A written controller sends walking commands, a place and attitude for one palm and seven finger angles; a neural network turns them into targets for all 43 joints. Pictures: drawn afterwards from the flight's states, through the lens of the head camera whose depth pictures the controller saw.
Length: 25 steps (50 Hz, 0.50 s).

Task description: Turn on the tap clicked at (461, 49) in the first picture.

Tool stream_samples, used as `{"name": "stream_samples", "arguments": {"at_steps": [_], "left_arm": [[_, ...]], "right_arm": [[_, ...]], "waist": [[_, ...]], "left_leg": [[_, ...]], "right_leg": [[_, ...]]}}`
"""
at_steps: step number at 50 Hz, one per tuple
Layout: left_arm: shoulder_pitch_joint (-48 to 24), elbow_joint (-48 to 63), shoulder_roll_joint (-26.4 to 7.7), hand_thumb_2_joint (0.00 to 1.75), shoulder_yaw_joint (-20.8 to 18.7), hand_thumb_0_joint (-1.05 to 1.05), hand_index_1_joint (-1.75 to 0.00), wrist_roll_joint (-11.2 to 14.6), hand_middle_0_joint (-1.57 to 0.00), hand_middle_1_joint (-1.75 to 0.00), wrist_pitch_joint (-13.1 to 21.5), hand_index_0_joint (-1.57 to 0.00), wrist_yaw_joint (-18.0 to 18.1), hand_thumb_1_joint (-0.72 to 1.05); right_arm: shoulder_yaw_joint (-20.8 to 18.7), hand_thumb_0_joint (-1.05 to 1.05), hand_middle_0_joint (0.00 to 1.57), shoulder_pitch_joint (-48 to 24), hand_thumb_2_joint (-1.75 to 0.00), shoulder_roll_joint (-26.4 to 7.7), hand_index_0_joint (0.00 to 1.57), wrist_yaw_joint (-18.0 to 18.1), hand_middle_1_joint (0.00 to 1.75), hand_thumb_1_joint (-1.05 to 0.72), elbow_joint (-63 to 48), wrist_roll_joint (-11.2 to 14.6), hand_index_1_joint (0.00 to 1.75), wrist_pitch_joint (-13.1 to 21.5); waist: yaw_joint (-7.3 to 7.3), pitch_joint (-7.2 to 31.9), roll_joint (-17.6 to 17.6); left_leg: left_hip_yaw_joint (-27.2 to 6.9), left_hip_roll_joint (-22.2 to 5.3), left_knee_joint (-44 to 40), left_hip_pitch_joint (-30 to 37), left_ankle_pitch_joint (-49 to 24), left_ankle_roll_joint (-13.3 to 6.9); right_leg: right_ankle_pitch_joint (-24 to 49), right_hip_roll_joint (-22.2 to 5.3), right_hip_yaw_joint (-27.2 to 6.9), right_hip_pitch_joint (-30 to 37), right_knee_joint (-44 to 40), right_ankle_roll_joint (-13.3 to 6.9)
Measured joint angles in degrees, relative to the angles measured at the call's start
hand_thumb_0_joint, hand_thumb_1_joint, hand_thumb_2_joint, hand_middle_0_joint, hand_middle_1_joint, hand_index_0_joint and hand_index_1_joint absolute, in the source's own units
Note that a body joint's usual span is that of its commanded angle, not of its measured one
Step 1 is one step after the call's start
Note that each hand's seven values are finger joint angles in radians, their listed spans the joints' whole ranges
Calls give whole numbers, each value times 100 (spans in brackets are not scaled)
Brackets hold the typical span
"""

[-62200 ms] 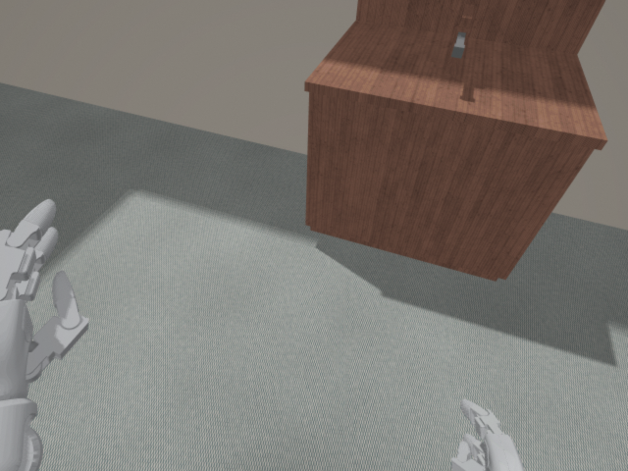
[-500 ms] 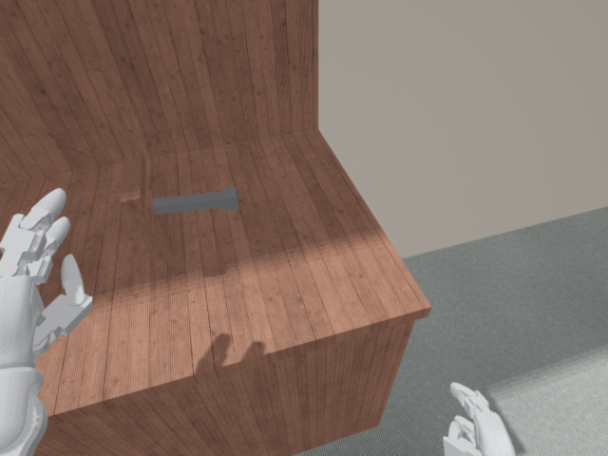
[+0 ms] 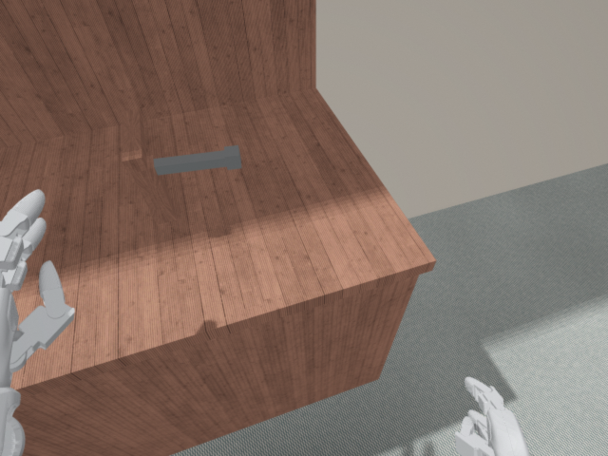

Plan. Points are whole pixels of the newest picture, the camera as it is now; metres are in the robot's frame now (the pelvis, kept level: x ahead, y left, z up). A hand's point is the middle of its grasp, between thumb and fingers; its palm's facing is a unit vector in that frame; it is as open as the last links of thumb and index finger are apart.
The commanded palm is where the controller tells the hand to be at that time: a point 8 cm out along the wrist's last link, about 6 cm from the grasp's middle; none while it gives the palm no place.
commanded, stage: step back with the hand held close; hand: left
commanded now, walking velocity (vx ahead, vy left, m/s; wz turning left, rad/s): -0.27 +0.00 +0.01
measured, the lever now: (233, 157) +0.55 +0.18 +0.08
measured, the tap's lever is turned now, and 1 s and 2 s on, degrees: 81 81 81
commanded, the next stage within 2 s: stop stepping back and stand still in 0.80 s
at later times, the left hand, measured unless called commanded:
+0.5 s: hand (28, 359) +0.16 +0.26 +0.17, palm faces +0.41 -0.82 -0.40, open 7.4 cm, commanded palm +0.11 +0.28 +0.18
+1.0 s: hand out of the picture +0.03 +0.21 +0.16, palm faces +0.34 -0.87 -0.36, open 7.4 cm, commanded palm -0.02 +0.26 +0.18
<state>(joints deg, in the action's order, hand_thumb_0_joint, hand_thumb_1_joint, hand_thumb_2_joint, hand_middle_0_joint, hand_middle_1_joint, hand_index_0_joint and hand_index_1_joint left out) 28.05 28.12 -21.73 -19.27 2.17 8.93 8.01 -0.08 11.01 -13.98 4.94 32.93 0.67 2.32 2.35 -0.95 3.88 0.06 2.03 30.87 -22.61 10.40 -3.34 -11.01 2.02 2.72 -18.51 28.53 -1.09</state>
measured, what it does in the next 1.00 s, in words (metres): walks backwards: right foot, then left foot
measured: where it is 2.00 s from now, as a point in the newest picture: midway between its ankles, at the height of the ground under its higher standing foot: outside the picture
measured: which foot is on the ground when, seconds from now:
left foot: down 0.00-0.60, up 0.62-0.78, down 0.80-1.00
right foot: down 0.00-0.24, up 0.26-0.54, down 0.56-0.80, up 0.82-1.00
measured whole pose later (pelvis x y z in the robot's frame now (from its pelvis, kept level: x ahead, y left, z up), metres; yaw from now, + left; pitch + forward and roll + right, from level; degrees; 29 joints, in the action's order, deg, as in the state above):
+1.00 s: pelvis -0.18 -0.02 +0.00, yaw +0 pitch -1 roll +0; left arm 28.1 33.7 -21.9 -18.5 3.5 6.4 7.9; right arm 0.3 9.3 -10.0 2.2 33.7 1.0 5.7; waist -0.2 -3.2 -3.0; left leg 2.6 -0.4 28.5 -19.9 7.9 -1.1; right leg -23.1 1.6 -2.3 -27.2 51.0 1.3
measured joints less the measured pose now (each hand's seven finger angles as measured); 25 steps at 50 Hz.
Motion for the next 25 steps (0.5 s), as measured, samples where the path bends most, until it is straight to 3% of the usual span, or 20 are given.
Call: {"name": "stream_samples", "arguments": {"at_steps": [5, 9, 12, 16, 19, 25], "left_arm": [[-48, -45, 77, 90, 155, 1, -30, 19, -21, -30, -101, -21, 50, 89], [-137, 179, 72, 90, 293, 1, -30, 64, -21, -30, -122, -21, 100, 89], [-134, 432, -57, 90, 235, 1, -30, 70, -21, -30, -84, -21, 99, 89], [12, 525, -263, 90, -103, 1, -30, -28, -21, -30, -1, -21, 86, 89], [20, 504, -322, 90, -270, 1, -30, -18, -21, -30, 35, -21, 95, 89], [0, 349, -43, 90, -114, 1, -30, 40, -21, -30, -32, -21, 109, 89]], "right_arm": [[51, 2, 20, 21, -90, 95, 21, -7, 30, -91, 89, 2, 30, -18], [58, 2, 20, 26, -90, 100, 21, -63, 30, -91, 135, 24, 30, -47], [39, 2, 20, 7, -90, 90, 21, -65, 30, -91, 93, 9, 30, -79], [-25, 2, 20, 14, -90, 193, 21, -64, 30, -91, 84, -132, 30, 17], [-44, 2, 20, 96, -90, 306, 21, -103, 30, -91, 181, -165, 30, 140], [106, 2, 20, 29, -90, 436, 21, -170, 30, -91, 302, -145, 30, 256]], "waist": [[-39, 59, -66], [-150, 19, -213], [-278, -57, -368], [-304, -43, -424], [-231, 67, -364], [-65, 183, -315]], "left_leg": [[4, -8, 311, -215, 433, 95], [-186, -58, 747, -268, 658, 219], [-155, -36, 718, -313, 112, 106], [-118, -33, 447, -306, 37, 0], [-188, -89, -43, -266, -312, 23], [-126, -208, -666, -300, -812, 119]], "right_leg": [[12, 1, 6, -139, 104, -53], [-77, -11, 75, -270, 371, -52], [-173, -98, 118, -400, 626, 23], [-987, 70, -288, -607, 1547, 123], [-1336, 162, -448, -491, 1969, 143], [-1263, 57, -569, 249, 714, 147]]}}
